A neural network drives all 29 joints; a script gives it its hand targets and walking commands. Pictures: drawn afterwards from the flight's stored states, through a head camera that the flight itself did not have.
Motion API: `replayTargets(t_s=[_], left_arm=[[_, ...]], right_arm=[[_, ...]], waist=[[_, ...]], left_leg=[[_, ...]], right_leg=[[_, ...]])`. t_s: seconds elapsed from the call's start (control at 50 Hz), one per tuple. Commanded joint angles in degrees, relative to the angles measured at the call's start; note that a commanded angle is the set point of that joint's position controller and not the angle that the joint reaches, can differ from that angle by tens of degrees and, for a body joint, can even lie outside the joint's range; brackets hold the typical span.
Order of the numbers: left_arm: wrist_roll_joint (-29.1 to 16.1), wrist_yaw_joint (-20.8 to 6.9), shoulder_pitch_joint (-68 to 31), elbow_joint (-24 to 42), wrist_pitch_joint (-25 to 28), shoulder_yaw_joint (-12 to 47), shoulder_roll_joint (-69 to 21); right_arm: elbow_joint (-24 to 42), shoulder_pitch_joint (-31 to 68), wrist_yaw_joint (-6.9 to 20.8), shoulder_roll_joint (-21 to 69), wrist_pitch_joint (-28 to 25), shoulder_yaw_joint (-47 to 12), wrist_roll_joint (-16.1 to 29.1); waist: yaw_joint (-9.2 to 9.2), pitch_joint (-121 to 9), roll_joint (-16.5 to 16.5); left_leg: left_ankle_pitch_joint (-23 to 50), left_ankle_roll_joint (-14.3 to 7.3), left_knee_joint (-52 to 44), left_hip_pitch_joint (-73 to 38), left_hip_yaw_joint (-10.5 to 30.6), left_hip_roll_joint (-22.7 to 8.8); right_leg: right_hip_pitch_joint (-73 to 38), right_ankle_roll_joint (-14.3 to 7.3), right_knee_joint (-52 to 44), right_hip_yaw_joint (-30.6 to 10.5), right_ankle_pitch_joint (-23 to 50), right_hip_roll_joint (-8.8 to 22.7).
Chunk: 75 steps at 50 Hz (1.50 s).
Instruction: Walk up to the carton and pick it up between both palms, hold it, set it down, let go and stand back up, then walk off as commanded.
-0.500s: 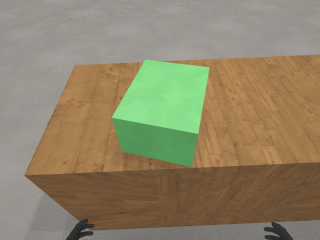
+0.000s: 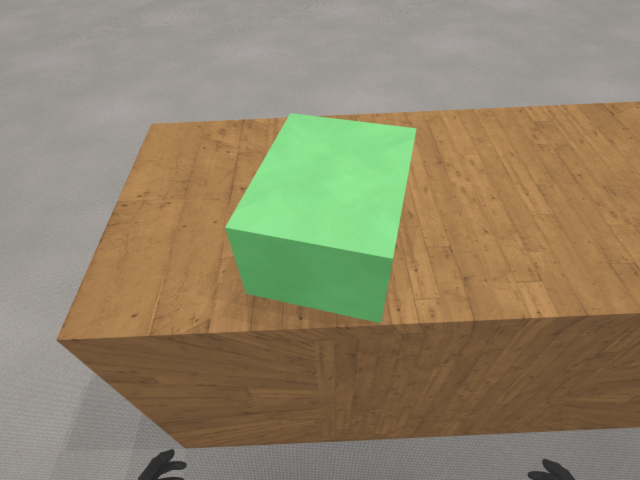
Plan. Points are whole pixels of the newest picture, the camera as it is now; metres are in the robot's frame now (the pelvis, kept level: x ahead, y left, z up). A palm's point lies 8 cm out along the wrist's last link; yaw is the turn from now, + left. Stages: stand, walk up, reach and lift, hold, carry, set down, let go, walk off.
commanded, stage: stand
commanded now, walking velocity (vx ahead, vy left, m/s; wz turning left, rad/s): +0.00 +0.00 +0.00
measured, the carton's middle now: (332, 210) +0.53 +0.02 +0.01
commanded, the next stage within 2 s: walk up in 1.14 s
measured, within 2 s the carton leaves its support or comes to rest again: neither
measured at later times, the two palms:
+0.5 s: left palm out of the picture +0.07 +0.26 -0.11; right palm out of the picture +0.06 -0.29 -0.11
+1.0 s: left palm out of the picture +0.06 +0.26 -0.11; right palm out of the picture +0.05 -0.29 -0.11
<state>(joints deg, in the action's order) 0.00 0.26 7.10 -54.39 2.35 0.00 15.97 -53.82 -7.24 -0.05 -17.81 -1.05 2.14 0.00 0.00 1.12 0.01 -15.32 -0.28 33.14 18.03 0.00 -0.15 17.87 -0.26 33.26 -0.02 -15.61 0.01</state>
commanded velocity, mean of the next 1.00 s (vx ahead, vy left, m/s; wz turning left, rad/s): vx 0.00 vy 0.00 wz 0.00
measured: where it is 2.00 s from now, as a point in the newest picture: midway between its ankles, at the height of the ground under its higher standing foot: outside the picture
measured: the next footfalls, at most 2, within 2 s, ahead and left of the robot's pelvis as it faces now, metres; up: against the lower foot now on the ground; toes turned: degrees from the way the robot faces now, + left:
none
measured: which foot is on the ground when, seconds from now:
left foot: down 0.00-1.00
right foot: down 0.00-1.00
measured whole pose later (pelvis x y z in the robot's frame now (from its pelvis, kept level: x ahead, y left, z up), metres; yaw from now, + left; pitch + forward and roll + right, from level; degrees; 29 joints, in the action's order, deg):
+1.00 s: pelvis -0.03 +0.00 +0.01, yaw +0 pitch +1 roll +0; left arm 0.0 -0.4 7.1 -60.0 2.4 0.0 16.0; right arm -60.2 -7.7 0.2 -17.8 -1.3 1.6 0.0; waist 0.0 0.6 0.0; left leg -9.1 0.1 25.9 17.7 0.0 -0.2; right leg 17.8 -0.3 26.8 0.0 -9.8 0.0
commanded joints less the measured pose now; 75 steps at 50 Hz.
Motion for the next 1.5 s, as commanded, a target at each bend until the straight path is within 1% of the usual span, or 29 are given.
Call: replayTargets(t_s=[0.0, 0.04, 0.1, 0.12, 0.28, 0.46, 0.5, 0.56, 0.6, 0.62, 0.66, 0.74, 0.76, 0.84, 0.86, 0.88, 0.92, 0.98, 1.06, 1.08, 1.1, 1.18, 1.28, 1.3, 1.32, 1.34, 1.38, 1.44, 1.48], left_arm=[[0.71, 0.16, -2.05, 0.26, 1.58, -2.52, 12.69], [0.32, 0.17, -2.68, -0.43, 1.59, -2.53, 13.01], [0.89, 0.21, -2.67, -1.20, 1.62, -2.34, 13.61], [0.65, 0.23, -2.70, -1.88, 1.49, -2.46, 14.15], [0.70, 0.04, -2.31, -3.09, 1.24, -2.21, 13.78], [0.60, 0.00, -2.45, -4.09, 1.26, -2.42, 14.12], [0.87, -0.01, -2.27, -4.27, 1.15, -2.31, 13.39], [0.68, -0.13, -1.73, -4.41, 1.19, -2.37, 13.80], [0.56, -0.19, -1.60, -4.57, 1.26, -1.82, 12.98], [0.85, -0.20, -1.26, -4.56, 1.24, -2.08, 13.23], [0.69, -0.19, -1.48, -4.97, 1.07, -2.19, 13.58], [0.66, -0.12, -1.50, -4.85, 1.09, -2.01, 13.32], [0.85, -0.11, -1.40, -4.69, 1.23, -2.20, 13.60], [0.66, -0.21, -1.20, -4.64, 0.82, -2.23, 13.96], [0.73, -0.25, -1.59, -4.66, 0.99, -2.20, 13.86], [0.68, -0.29, -1.29, -4.53, 1.15, -2.41, 13.37], [0.72, -0.21, -1.66, -4.63, 1.11, -2.14, 13.79], [0.59, -0.26, -0.90, -5.24, 1.30, -2.13, 13.47], [0.53, -0.24, -0.72, -4.63, 1.16, -2.33, 13.44], [0.61, -0.24, -1.00, -5.20, 1.07, -2.06, 13.78], [0.61, -0.16, -0.87, -4.72, 1.06, -2.13, 13.53], [0.41, -0.18, -0.74, -4.74, 1.21, -2.25, 13.85], [0.72, -0.29, -0.69, -5.16, 1.04, -2.40, 13.71], [0.54, -0.37, -0.78, -4.99, 1.03, -2.05, 14.14], [1.69, -1.05, 1.18, -1.64, 1.71, -4.66, 16.23], [1.91, -1.28, 1.45, -1.40, 1.44, -4.71, 16.11], [2.31, -1.53, 1.76, -0.22, 1.35, -4.89, 15.53], [2.03, -1.35, 4.01, 0.13, 2.28, -4.68, 14.48], [2.41, -1.20, 4.98, -0.19, 2.73, -5.29, 16.18]], right_arm=[[1.74, 2.34, -0.31, -12.11, -2.52, 2.06, -0.83], [1.33, 2.50, -0.28, -12.45, -2.48, 2.01, -1.07], [-0.39, 1.89, -0.16, -12.37, -2.20, 1.94, -1.02], [-0.82, 1.89, -0.14, -12.35, -2.17, 1.79, -0.71], [-2.50, 2.56, -0.16, -12.28, -2.43, 1.56, -0.82], [-4.04, 1.37, 0.23, -11.59, -2.18, 1.21, -0.76], [-4.00, 2.15, 0.22, -12.14, -2.29, 1.32, -1.02], [-4.15, 1.91, 0.39, -11.77, -2.30, 1.17, -1.03], [-4.35, 1.32, 0.18, -12.09, -2.33, 1.36, -1.07], [-4.29, 0.94, 0.13, -11.67, -2.35, 1.34, -0.95], [-4.59, 0.77, 0.29, -12.08, -2.39, 1.22, -0.99], [-4.22, 1.26, -0.02, -11.03, -2.31, 0.83, -1.11], [-4.27, 0.71, -0.04, -12.20, -2.45, 1.18, -1.12], [-4.55, 1.20, 0.23, -12.15, -2.21, 1.21, -0.91], [-4.23, 1.35, 0.09, -11.38, -2.24, 1.10, -0.89], [-4.60, -0.12, 0.25, -11.38, -2.26, 0.94, -0.99], [-4.10, 1.10, 0.17, -11.90, -2.24, 1.34, -0.85], [-4.13, 0.70, -0.01, -12.08, -2.38, 1.23, -0.98], [-4.43, 0.58, 0.04, -11.16, -2.38, 1.02, -1.11], [-4.46, 0.44, -0.09, -11.29, -2.51, 0.83, -0.81], [-4.68, 0.37, 0.02, -11.75, -2.60, 1.00, -0.86], [-4.82, -0.28, 0.06, -11.55, -2.56, 0.82, -0.86], [-4.60, -0.14, 0.07, -11.82, -2.48, 0.98, -0.97], [-4.31, 0.12, 0.02, -10.97, -2.54, 0.80, -0.82], [-2.01, -3.27, 0.65, -14.31, -2.55, 2.37, -1.45], [-1.67, -3.38, 0.94, -15.14, -2.20, 2.91, -2.03], [-0.61, -4.48, 1.09, -14.96, -1.96, 3.64, -2.50], [1.29, -4.71, 0.93, -14.06, -2.64, 4.07, -2.44], [2.81, -4.05, 1.17, -12.79, -2.90, 3.74, -2.15]], waist=[[-0.28, -7.22, 1.40], [-0.22, -7.74, 2.14], [-0.50, -8.09, -0.11], [-0.36, -7.83, 1.18], [-0.02, -8.60, 1.76], [-0.23, -8.83, -0.17], [0.09, -8.91, 2.03], [-0.35, -8.41, 2.34], [-0.23, -9.63, 1.79], [-0.26, -10.01, -0.28], [-0.01, -9.16, 2.09], [-0.09, -9.45, 1.23], [-0.18, -10.23, 2.54], [-0.09, -8.85, 2.06], [-0.19, -9.38, 0.20], [-0.49, -10.43, 1.90], [-0.44, -10.10, 0.87], [-0.26, -10.36, 2.26], [0.49, -9.80, 0.34], [-0.21, -10.69, 1.64], [0.32, -9.55, 2.81], [-0.13, -10.71, 1.05], [-0.10, -10.04, 2.00], [-0.02, -9.21, 0.62], [0.00, -13.59, -0.11], [0.21, -10.29, 1.65], [-0.05, -4.14, 3.54], [0.90, -4.97, 4.08], [1.61, -8.25, 0.50]], left_leg=[[8.51, -3.37, -8.88, -8.00, 6.89, -6.70], [8.16, -3.37, -9.75, -7.70, 6.73, -6.86], [9.64, -2.95, -9.72, -8.92, 6.00, -6.50], [9.58, -2.78, -9.45, -9.37, 5.76, -6.41], [7.23, -2.75, -11.51, -8.70, 6.49, -7.04], [4.89, -2.26, -13.49, -8.81, 6.69, -7.08], [3.98, -2.19, -13.43, -8.38, 6.61, -6.85], [2.31, -2.15, -14.13, -7.84, 7.07, -7.15], [4.98, -2.32, -13.66, -9.02, 6.64, -7.32], [5.59, -2.23, -13.21, -9.12, 6.73, -7.22], [4.56, -2.32, -14.10, -8.15, 6.99, -7.20], [6.67, -2.54, -13.38, -9.07, 7.07, -7.39], [6.00, -2.30, -14.12, -8.95, 7.38, -7.41], [4.13, -1.99, -13.52, -8.20, 6.86, -7.25], [3.82, -1.87, -13.91, -8.57, 6.98, -7.29], [4.04, -1.96, -13.50, -8.96, 6.71, -7.37], [5.77, -1.93, -13.54, -9.06, 6.92, -7.51], [6.60, -2.02, -13.42, -8.90, 6.62, -7.44], [6.78, -1.97, -13.74, -8.53, 6.82, -7.32], [7.00, -1.93, -13.79, -9.52, 7.08, -7.71], [5.75, -1.89, -13.84, -8.47, 6.81, -7.43], [6.25, -2.17, -14.07, -9.27, 7.23, -7.79], [4.90, -1.72, -14.07, -8.24, 6.49, -7.26], [4.61, -1.82, -14.17, -8.01, 7.13, -7.45], [-12.79, -3.62, -12.38, -9.38, 6.94, -4.99], [-21.48, -4.67, -13.24, -5.91, 9.42, -5.76], [-26.63, -5.80, -15.23, -2.40, 13.05, -7.58], [-13.90, -5.78, -13.30, -4.92, 12.76, -7.95], [-10.14, -4.45, -8.80, -2.35, 9.10, -5.44]], right_leg=[[-6.69, -3.17, -9.67, -6.04, 8.46, 6.45], [-7.22, -2.65, -9.48, -5.44, 7.79, 6.22], [-7.14, -2.67, -10.73, -5.76, 9.06, 6.74], [-6.39, -2.80, -11.36, -6.45, 8.86, 6.97], [-7.72, -2.74, -12.53, -6.07, 6.57, 7.03], [-8.25, -2.27, -14.34, -6.49, 5.51, 7.13], [-7.85, -2.57, -14.61, -6.83, 3.92, 7.35], [-7.26, -2.44, -14.62, -6.48, 2.04, 7.00], [-7.95, -2.41, -14.48, -6.44, 3.96, 7.27], [-8.10, -2.40, -14.47, -6.34, 4.47, 6.95], [-8.14, -2.51, -14.38, -6.69, 4.14, 7.39], [-8.00, -2.36, -14.32, -6.44, 5.77, 7.12], [-8.50, -2.73, -13.91, -6.82, 5.24, 7.32], [-7.76, -2.40, -14.66, -6.46, 4.55, 7.00], [-7.29, -2.32, -14.69, -6.82, 4.00, 6.93], [-8.29, -2.40, -14.85, -6.66, 3.97, 7.33], [-8.71, -2.30, -14.17, -6.21, 6.22, 6.93], [-8.65, -2.38, -14.34, -6.44, 5.99, 7.38], [-8.79, -2.35, -14.74, -6.79, 6.24, 7.25], [-8.94, -2.43, -14.27, -6.79, 6.89, 7.50], [-8.57, -2.49, -14.47, -6.73, 6.30, 7.24], [-8.54, -2.44, -13.96, -6.79, 6.57, 7.25], [-8.64, -2.29, -14.65, -6.44, 5.18, 7.37], [-7.68, -2.40, -15.01, -6.87, 4.23, 7.24], [-9.95, -2.88, -12.57, -4.14, -12.62, 4.24], [-5.83, -3.83, -11.26, -5.38, -19.77, 3.75], [-0.80, -4.27, -9.12, -5.56, -22.43, 3.37], [-3.55, -3.67, -7.60, -4.36, -10.09, 3.10], [-9.68, -4.29, -11.02, -7.16, -10.52, 4.94]])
